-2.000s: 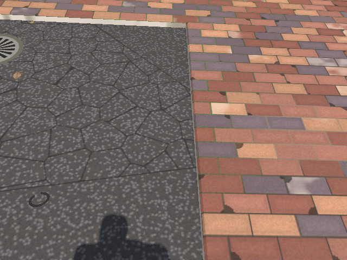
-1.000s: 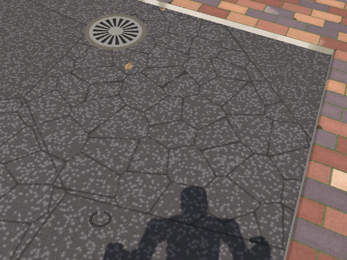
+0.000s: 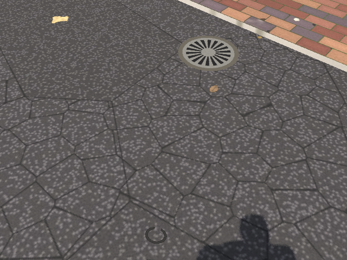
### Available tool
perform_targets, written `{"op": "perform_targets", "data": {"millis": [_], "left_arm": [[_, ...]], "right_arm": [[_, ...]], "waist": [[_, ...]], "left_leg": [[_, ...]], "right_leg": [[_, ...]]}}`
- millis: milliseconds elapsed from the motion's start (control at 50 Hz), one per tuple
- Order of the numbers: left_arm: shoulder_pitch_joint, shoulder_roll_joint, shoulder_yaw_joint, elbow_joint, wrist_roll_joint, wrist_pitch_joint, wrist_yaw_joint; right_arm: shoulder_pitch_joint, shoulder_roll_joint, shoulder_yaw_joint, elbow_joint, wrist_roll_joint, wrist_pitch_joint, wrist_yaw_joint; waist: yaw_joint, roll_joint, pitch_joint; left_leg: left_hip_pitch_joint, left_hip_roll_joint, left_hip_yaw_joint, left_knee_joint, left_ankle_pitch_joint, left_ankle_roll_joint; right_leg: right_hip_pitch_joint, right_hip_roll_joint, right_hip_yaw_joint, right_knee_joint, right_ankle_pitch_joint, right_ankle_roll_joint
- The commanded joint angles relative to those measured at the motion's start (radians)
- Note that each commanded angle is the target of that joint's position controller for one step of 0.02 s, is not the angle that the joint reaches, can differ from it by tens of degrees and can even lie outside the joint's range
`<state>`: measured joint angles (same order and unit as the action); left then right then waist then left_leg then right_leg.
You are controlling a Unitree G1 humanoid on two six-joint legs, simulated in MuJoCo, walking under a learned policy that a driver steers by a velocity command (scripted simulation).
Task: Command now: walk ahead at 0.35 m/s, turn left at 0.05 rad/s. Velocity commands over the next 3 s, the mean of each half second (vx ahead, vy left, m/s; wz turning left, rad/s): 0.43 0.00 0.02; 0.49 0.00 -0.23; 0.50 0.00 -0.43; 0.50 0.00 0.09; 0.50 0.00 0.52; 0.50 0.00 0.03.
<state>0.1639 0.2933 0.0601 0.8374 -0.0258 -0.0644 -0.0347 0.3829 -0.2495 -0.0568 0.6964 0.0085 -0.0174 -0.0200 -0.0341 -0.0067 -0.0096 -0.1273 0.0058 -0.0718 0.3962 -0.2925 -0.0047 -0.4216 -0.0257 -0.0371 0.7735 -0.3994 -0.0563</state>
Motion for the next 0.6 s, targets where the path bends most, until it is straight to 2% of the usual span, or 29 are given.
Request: {"op": "perform_targets", "data": {"millis": [20, 40, 80, 100, 120, 140, 160, 180, 200, 220, 240, 280, 340, 420, 460, 500, 540, 560, 580, 600], "left_arm": [[-0.072, 0.049, 0.005, -0.063, 0.004, -0.028, -0.024], [-0.024, 0.056, 0.008, -0.046, 0.002, -0.024, -0.025], [0.122, 0.082, 0.023, 0.007, -0.002, -0.015, -0.014], [0.231, 0.133, 0.038, 0.026, 0.000, -0.019, -0.002], [0.318, 0.272, 0.062, 0.028, 0.013, -0.023, 0.000], [0.288, 0.255, 0.054, 0.014, 0.025, -0.032, -0.005], [0.210, 0.197, 0.036, -0.005, 0.023, -0.035, -0.003], [0.163, 0.154, 0.024, -0.017, 0.024, -0.035, 0.001], [0.127, 0.136, 0.016, -0.027, 0.030, -0.033, 0.004], [0.112, 0.124, 0.011, -0.031, 0.035, -0.032, 0.007], [0.115, 0.118, 0.009, -0.031, 0.034, -0.032, 0.011], [0.143, 0.120, 0.009, -0.022, 0.024, -0.035, 0.019], [0.182, 0.131, 0.009, -0.007, 0.017, -0.027, 0.032], [0.238, 0.143, 0.008, 0.012, 0.011, -0.016, 0.039], [0.269, 0.145, 0.008, 0.024, 0.008, -0.009, 0.037], [0.288, 0.152, 0.011, 0.036, 0.004, 0.001, 0.036], [0.282, 0.170, 0.019, 0.037, 0.003, 0.008, 0.039], [0.275, 0.188, 0.025, 0.035, 0.003, 0.011, 0.041], [0.258, 0.194, 0.026, 0.031, 0.006, 0.017, 0.043], [0.244, 0.179, 0.019, 0.019, 0.015, 0.018, 0.047]], "right_arm": [[-0.066, -0.183, -0.054, -0.073, 0.011, -0.020, 0.005], [-0.071, -0.180, -0.053, -0.070, 0.015, -0.019, 0.009], [-0.073, -0.139, -0.038, -0.065, 0.006, -0.020, 0.012], [-0.091, -0.085, -0.021, -0.075, -0.003, -0.025, 0.012], [-0.075, -0.029, -0.005, -0.131, -0.003, -0.043, 0.002], [-0.067, -0.099, -0.023, -0.136, 0.030, -0.059, -0.008], [-0.106, -0.150, -0.036, -0.132, 0.047, -0.065, -0.006], [-0.128, -0.155, -0.037, -0.120, 0.035, -0.065, -0.004], [-0.128, -0.142, -0.037, -0.107, 0.016, -0.066, -0.003], [-0.125, -0.132, -0.039, -0.099, 0.006, -0.064, 0.001], [-0.118, -0.119, -0.037, -0.093, 0.003, -0.060, 0.007], [-0.139, -0.104, -0.032, -0.096, 0.000, -0.057, 0.011], [-0.233, -0.072, -0.018, -0.126, -0.001, -0.063, 0.015], [-0.378, -0.044, 0.000, -0.165, 0.010, -0.077, 0.044], [-0.432, -0.047, 0.002, -0.184, 0.016, -0.081, 0.061], [-0.466, -0.057, 0.000, -0.201, 0.018, -0.085, 0.074], [-0.441, -0.085, -0.010, -0.202, 0.015, -0.087, 0.082], [-0.389, -0.110, -0.021, -0.190, 0.011, -0.086, 0.078], [-0.262, -0.146, -0.039, -0.158, 0.010, -0.083, 0.070], [-0.091, -0.187, -0.057, -0.115, 0.007, -0.078, 0.056]], "waist": [[0.021, 0.163, 0.038], [0.050, 0.148, 0.031], [0.116, 0.108, 0.017], [0.163, -0.001, -0.006], [0.157, -0.298, -0.068], [0.144, -0.262, -0.058], [0.119, -0.180, 0.048], [0.103, -0.125, 0.083], [0.081, -0.090, 0.083], [0.065, -0.093, 0.081], [0.058, -0.102, 0.071], [0.061, -0.073, 0.062], [0.082, -0.047, 0.066], [0.132, -0.057, 0.100], [0.145, -0.051, 0.121], [0.139, -0.056, 0.130], [0.101, -0.076, 0.097], [0.065, -0.099, 0.048], [-0.013, -0.105, -0.040], [-0.097, -0.097, -0.153]], "left_leg": [[-0.091, 0.179, -0.178, -0.185, -0.099, 0.175], [-0.150, 0.175, -0.166, -0.160, -0.118, 0.167], [-0.266, 0.140, -0.132, -0.040, -0.140, 0.130], [-0.366, 0.069, -0.050, 0.204, -0.095, 0.074], [-0.585, -0.047, 0.062, 0.609, -0.255, -0.001], [-0.694, -0.035, -0.042, 0.789, -0.296, 0.002], [-0.770, 0.029, -0.047, 0.840, -0.200, 0.025], [-0.758, 0.066, -0.026, 0.826, -0.101, 0.038], [-0.722, 0.091, -0.022, 0.783, -0.027, 0.040], [-0.673, 0.111, -0.020, 0.736, 0.030, 0.037], [-0.638, 0.117, -0.009, 0.707, 0.077, 0.029], [-0.642, 0.113, 0.016, 0.644, 0.152, 0.007], [-0.639, 0.103, 0.041, 0.460, 0.259, -0.019], [-0.555, 0.067, 0.084, 0.241, 0.396, -0.017], [-0.547, 0.054, 0.087, 0.186, 0.394, -0.002], [-0.553, 0.042, 0.085, 0.145, 0.345, 0.026], [-0.485, 0.013, 0.099, 0.115, 0.269, 0.063], [-0.395, -0.017, 0.118, 0.118, 0.229, 0.084], [-0.218, -0.046, 0.141, 0.097, 0.239, 0.117], [0.067, 0.004, 0.095, 0.115, 0.279, 0.159]], "right_leg": [[0.066, 0.016, -0.028, -0.131, 0.124, 0.010], [0.166, 0.030, -0.038, -0.176, 0.187, 0.016], [0.355, 0.046, -0.038, -0.206, 0.164, 0.010], [0.474, -0.068, 0.129, -0.293, 0.090, -0.037], [0.597, -0.328, 0.599, -0.489, -0.108, -0.190], [0.551, -0.392, 0.853, -0.611, -0.360, -0.276], [0.490, -0.377, 0.761, -0.611, -0.388, -0.249], [0.434, -0.322, 0.629, -0.597, -0.284, -0.209], [0.389, -0.276, 0.531, -0.596, -0.162, -0.180], [0.351, -0.235, 0.444, -0.606, -0.059, -0.158], [0.335, -0.207, 0.382, -0.621, 0.017, -0.148], [0.350, -0.188, 0.299, -0.635, 0.187, -0.154], [0.371, -0.165, 0.195, -0.634, 0.396, -0.141], [0.356, -0.156, 0.127, -0.639, 0.429, -0.129], [0.392, -0.181, 0.130, -0.626, 0.435, -0.135], [0.458, -0.212, 0.135, -0.592, 0.500, -0.131], [0.517, -0.226, 0.126, -0.517, 0.710, -0.114], [0.536, -0.222, 0.117, -0.441, 0.897, -0.105], [0.520, -0.197, 0.088, -0.289, 1.057, -0.088], [0.378, -0.161, 0.066, -0.075, 1.003, -0.058]]}}
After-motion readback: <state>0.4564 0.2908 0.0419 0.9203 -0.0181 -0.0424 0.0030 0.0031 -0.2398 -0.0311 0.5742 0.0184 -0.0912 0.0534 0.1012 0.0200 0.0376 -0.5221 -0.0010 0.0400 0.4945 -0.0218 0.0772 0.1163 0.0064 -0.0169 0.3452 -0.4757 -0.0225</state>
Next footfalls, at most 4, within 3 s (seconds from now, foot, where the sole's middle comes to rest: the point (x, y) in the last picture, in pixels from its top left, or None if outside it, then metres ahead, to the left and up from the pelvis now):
0.10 right None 0.11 -0.12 -0.78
0.60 left None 0.46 0.10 -0.78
1.14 right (217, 209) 0.72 -0.18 -0.78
1.66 left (191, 144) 1.09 -0.09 -0.78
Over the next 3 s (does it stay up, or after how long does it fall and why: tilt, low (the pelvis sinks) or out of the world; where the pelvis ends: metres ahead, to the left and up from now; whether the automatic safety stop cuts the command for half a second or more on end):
stays up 1.57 -0.21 0.00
